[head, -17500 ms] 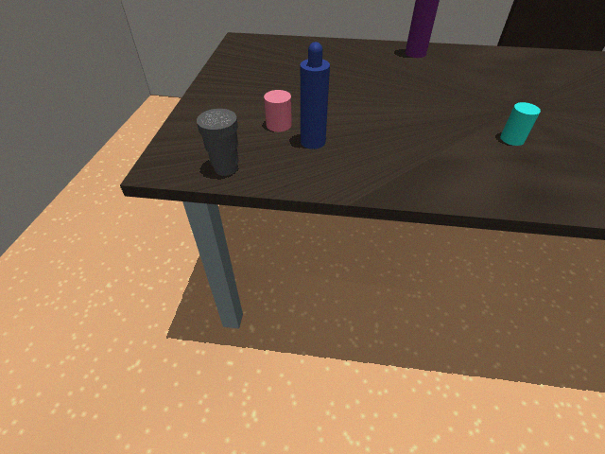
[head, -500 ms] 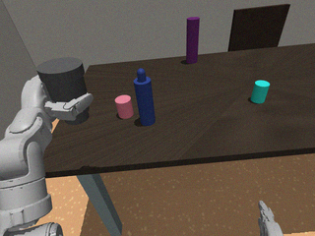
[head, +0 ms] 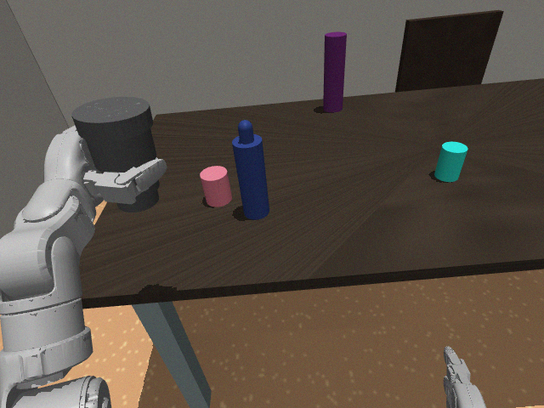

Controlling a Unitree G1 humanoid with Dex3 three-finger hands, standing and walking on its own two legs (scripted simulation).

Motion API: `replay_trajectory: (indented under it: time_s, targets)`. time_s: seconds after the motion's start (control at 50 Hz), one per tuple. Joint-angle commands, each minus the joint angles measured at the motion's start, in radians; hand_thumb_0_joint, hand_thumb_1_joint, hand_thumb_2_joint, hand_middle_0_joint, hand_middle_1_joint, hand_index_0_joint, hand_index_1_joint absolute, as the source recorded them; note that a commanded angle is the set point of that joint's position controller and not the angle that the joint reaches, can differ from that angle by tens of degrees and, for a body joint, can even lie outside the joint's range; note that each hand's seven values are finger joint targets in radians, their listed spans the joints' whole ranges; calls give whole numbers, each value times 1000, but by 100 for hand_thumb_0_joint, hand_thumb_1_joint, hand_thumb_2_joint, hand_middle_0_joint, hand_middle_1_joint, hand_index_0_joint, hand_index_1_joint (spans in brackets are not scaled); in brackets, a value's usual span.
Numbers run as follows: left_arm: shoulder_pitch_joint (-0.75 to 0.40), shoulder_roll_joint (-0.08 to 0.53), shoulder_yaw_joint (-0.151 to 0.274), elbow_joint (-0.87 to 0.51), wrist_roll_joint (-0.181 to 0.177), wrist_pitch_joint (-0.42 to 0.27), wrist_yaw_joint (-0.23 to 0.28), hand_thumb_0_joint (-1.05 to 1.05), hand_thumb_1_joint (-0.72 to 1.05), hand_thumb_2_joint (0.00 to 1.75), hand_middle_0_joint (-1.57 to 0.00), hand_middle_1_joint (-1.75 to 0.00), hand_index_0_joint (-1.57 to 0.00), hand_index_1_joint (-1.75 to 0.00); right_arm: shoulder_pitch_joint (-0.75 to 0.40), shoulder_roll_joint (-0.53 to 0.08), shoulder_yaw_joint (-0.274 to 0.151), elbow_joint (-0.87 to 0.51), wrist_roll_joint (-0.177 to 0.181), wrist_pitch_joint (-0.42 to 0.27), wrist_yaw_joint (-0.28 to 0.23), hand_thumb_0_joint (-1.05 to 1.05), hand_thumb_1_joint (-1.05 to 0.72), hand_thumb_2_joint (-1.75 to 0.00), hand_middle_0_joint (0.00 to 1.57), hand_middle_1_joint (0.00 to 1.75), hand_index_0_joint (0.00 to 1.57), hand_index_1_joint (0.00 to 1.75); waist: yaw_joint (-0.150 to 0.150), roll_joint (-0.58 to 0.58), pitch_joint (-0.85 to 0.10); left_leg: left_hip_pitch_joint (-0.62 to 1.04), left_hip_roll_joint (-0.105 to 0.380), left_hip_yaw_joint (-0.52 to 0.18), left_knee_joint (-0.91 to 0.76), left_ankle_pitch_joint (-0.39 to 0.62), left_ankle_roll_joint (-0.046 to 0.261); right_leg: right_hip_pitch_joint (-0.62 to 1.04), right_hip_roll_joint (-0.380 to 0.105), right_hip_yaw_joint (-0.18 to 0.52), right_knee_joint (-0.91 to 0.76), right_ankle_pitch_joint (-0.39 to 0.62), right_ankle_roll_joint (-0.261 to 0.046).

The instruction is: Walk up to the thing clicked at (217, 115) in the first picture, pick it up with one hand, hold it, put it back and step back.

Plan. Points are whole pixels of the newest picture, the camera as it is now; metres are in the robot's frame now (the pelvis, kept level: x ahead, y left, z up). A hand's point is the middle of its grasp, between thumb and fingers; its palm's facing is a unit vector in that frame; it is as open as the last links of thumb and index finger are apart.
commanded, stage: hold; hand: left
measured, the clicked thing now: (126, 159) +0.34 +0.18 +0.29
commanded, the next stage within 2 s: crouch in 0.80 s
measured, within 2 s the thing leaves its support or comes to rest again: neither
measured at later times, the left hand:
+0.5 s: hand (131, 163) +0.33 +0.17 +0.28, palm faces +0.13 -0.99 +0.00, open 9.9 cm
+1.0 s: hand (131, 160) +0.33 +0.17 +0.29, palm faces +0.13 -0.99 -0.01, open 9.9 cm
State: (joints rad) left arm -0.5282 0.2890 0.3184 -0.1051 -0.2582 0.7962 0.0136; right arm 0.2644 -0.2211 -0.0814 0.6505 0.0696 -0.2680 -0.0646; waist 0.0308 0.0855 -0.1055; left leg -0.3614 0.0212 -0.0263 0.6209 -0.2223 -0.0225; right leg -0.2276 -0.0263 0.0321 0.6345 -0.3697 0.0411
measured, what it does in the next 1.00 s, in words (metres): stands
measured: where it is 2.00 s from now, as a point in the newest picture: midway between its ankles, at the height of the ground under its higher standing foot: outside the picture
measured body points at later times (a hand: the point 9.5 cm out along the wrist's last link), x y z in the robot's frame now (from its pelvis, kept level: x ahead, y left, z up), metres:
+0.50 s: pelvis +0.00 +0.00 +0.00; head -0.05 -0.04 +0.45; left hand +0.32 +0.22 +0.29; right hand +0.18 -0.24 -0.07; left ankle +0.07 +0.13 -0.72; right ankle -0.02 -0.15 -0.72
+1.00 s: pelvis +0.00 +0.00 +0.00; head -0.05 -0.04 +0.44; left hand +0.32 +0.22 +0.29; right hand +0.17 -0.25 -0.07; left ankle +0.07 +0.13 -0.72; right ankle -0.02 -0.15 -0.72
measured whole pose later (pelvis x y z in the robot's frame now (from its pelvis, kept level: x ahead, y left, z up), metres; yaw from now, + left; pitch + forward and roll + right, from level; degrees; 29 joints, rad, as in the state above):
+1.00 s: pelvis +0.00 +0.00 +0.00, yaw +0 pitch -2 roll -1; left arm -0.53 0.30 0.32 -0.12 -0.26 0.80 0.00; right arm 0.24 -0.22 -0.09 0.67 0.06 -0.28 -0.06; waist 0.03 0.11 -0.10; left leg -0.37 0.02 -0.03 0.62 -0.22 -0.02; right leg -0.24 -0.02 0.03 0.64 -0.36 0.04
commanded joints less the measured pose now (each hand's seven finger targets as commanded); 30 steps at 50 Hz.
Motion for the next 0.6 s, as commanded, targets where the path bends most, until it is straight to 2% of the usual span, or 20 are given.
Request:
replay_trajectory:
  time_s: [0.0,0.04,0.1,0.16,0.18,0.22,0.24,0.26,0.28,0.32,0.34,0.36,0.38,0.46,0.48,0.5,0.52,0.54,0.56,0.58]
  targets:
    - [-432,220,65,-263,-9,-82,-10,0,22,134,-131,-148,-133,-148,-159,-114,-29,-217,10,-54,15,0,54,-6,5,5,5,5,14,-66,-161,212,-22,48,-79,69,26,-138,36,-76,-141,142,-30]
    - [-429,179,56,-285,-14,-100,-3,0,23,132,-128,-146,-130,-146,-145,-115,-46,-223,7,-53,15,0,54,-6,5,5,5,5,14,-82,-170,222,-14,42,-82,64,24,-136,43,-84,-136,128,-30]
    - [-495,270,114,-390,-1,-140,21,0,23,131,-124,-143,-127,-143,-129,-113,-55,-204,4,-49,11,0,53,-6,5,5,5,5,7,-44,-215,245,-17,43,-72,86,24,-125,40,-80,-133,156,-28]
    - [-462,249,111,-416,2,-161,36,0,21,130,-124,-143,-127,-143,-119,-109,-63,-187,-2,-56,3,0,52,-6,5,5,5,5,-4,-25,-240,263,-14,45,-59,116,22,-127,40,-80,-119,186,-26]
    - [-459,222,80,-431,4,-161,34,0,22,130,-122,-142,-125,-142,-142,-92,-42,-187,-2,-59,3,0,53,-6,5,5,5,5,-1,-2,-222,265,-15,44,-65,94,17,-139,41,-82,-120,162,-28]
    - [-469,244,90,-451,4,-164,32,0,22,133,-126,-146,-128,-146,-145,-99,-45,-178,-5,-64,-6,0,52,-6,5,5,5,5,-6,-8,-230,271,-13,42,-63,91,19,-142,40,-83,-124,164,-27]
    - [-441,214,69,-388,2,-156,22,0,21,135,-128,-148,-130,-148,-144,-94,-41,-157,-6,-66,-7,0,52,-6,5,5,5,5,-13,-17,-211,258,-17,44,-61,86,24,-142,36,-78,-125,163,-25]
    - [-465,258,99,-417,-2,-154,20,0,20,135,-129,-148,-132,-149,-176,-105,-36,-181,-6,-73,-9,0,52,-6,5,5,5,5,-4,-30,-205,247,-18,43,-62,76,26,-135,37,-76,-133,154,-22]
    - [-439,196,53,-341,-5,-138,7,0,21,134,-129,-148,-131,-148,-162,-90,-27,-145,-8,-71,-9,0,52,-6,5,5,5,5,-12,-34,-181,232,-21,45,-63,65,27,-142,36,-73,-133,145,-23]
    - [-420,150,15,-250,-10,-112,-11,0,21,135,-131,-148,-133,-149,-192,-83,-11,-157,-8,-74,-11,0,52,-6,5,5,5,5,-10,-47,-153,214,-23,48,-70,45,29,-152,35,-74,-139,127,-23]
    - [-445,198,52,-301,-15,-108,-14,0,23,135,-131,-148,-133,-148,-209,-106,-26,-170,-7,-75,-15,0,53,-6,5,5,5,5,-1,-53,-178,223,-23,47,-72,45,29,-146,36,-74,-145,126,-23]
    - [-421,156,12,-228,-14,-91,-20,0,22,135,-132,-148,-134,-149,-193,-101,-22,-148,-6,-75,-12,0,53,-6,5,5,5,5,-11,-52,-143,212,-23,49,-76,30,27,-161,38,-76,-143,113,-26]
    - [-409,186,44,-251,-19,-82,-22,0,22,136,-132,-149,-134,-149,-206,-109,-23,-165,-3,-73,-9,0,53,-6,5,5,5,5,2,-65,-153,217,-21,44,-81,29,26,-158,40,-80,-144,109,-27]
    - [-418,140,7,-197,-17,-61,-23,0,23,133,-130,-147,-132,-147,-171,-111,-34,-166,2,-64,3,0,54,-6,5,5,5,5,-3,-91,-129,217,-13,33,-99,2,19,-182,48,-89,-145,84,-32]
    - [-425,214,74,-210,-21,-65,-13,0,23,132,-129,-146,-132,-146,-161,-137,-55,-190,3,-62,-1,0,54,-6,5,5,5,5,-4,-116,-136,223,-10,30,-98,-7,22,-174,47,-88,-147,81,-27]
    - [-441,193,55,-224,-24,-69,-11,0,25,132,-127,-145,-130,-144,-148,-121,-50,-163,7,-59,4,0,54,-6,5,5,5,5,-7,-99,-139,222,-15,36,-95,7,23,-178,46,-87,-147,94,-28]
    - [-431,244,102,-232,-24,-75,-3,0,25,132,-127,-145,-130,-145,-121,-140,-68,-170,7,-57,2,0,54,-6,5,5,5,5,-8,-114,-145,220,-17,42,-91,10,27,-168,45,-84,-147,93,-26]
    - [-461,265,113,-277,-19,-85,5,0,24,132,-127,-145,-130,-144,-104,-144,-72,-173,5,-53,4,0,54,-6,5,5,5,5,-6,-103,-178,230,-19,44,-85,39,28,-154,42,-81,-144,120,-25]
    - [-477,241,95,-305,-18,-93,14,0,24,131,-125,-144,-128,-144,-119,-114,-45,-197,8,-55,5,0,54,-6,5,5,5,5,-4,-85,-185,244,-21,48,-79,52,26,-157,40,-81,-140,131,-24]
    - [-484,166,35,-300,-12,-102,18,0,24,131,-124,-144,-127,-144,-127,-80,-27,-191,11,-57,10,0,53,-6,5,5,5,5,-3,-60,-183,240,-23,48,-75,70,25,-165,40,-81,-134,141,-28]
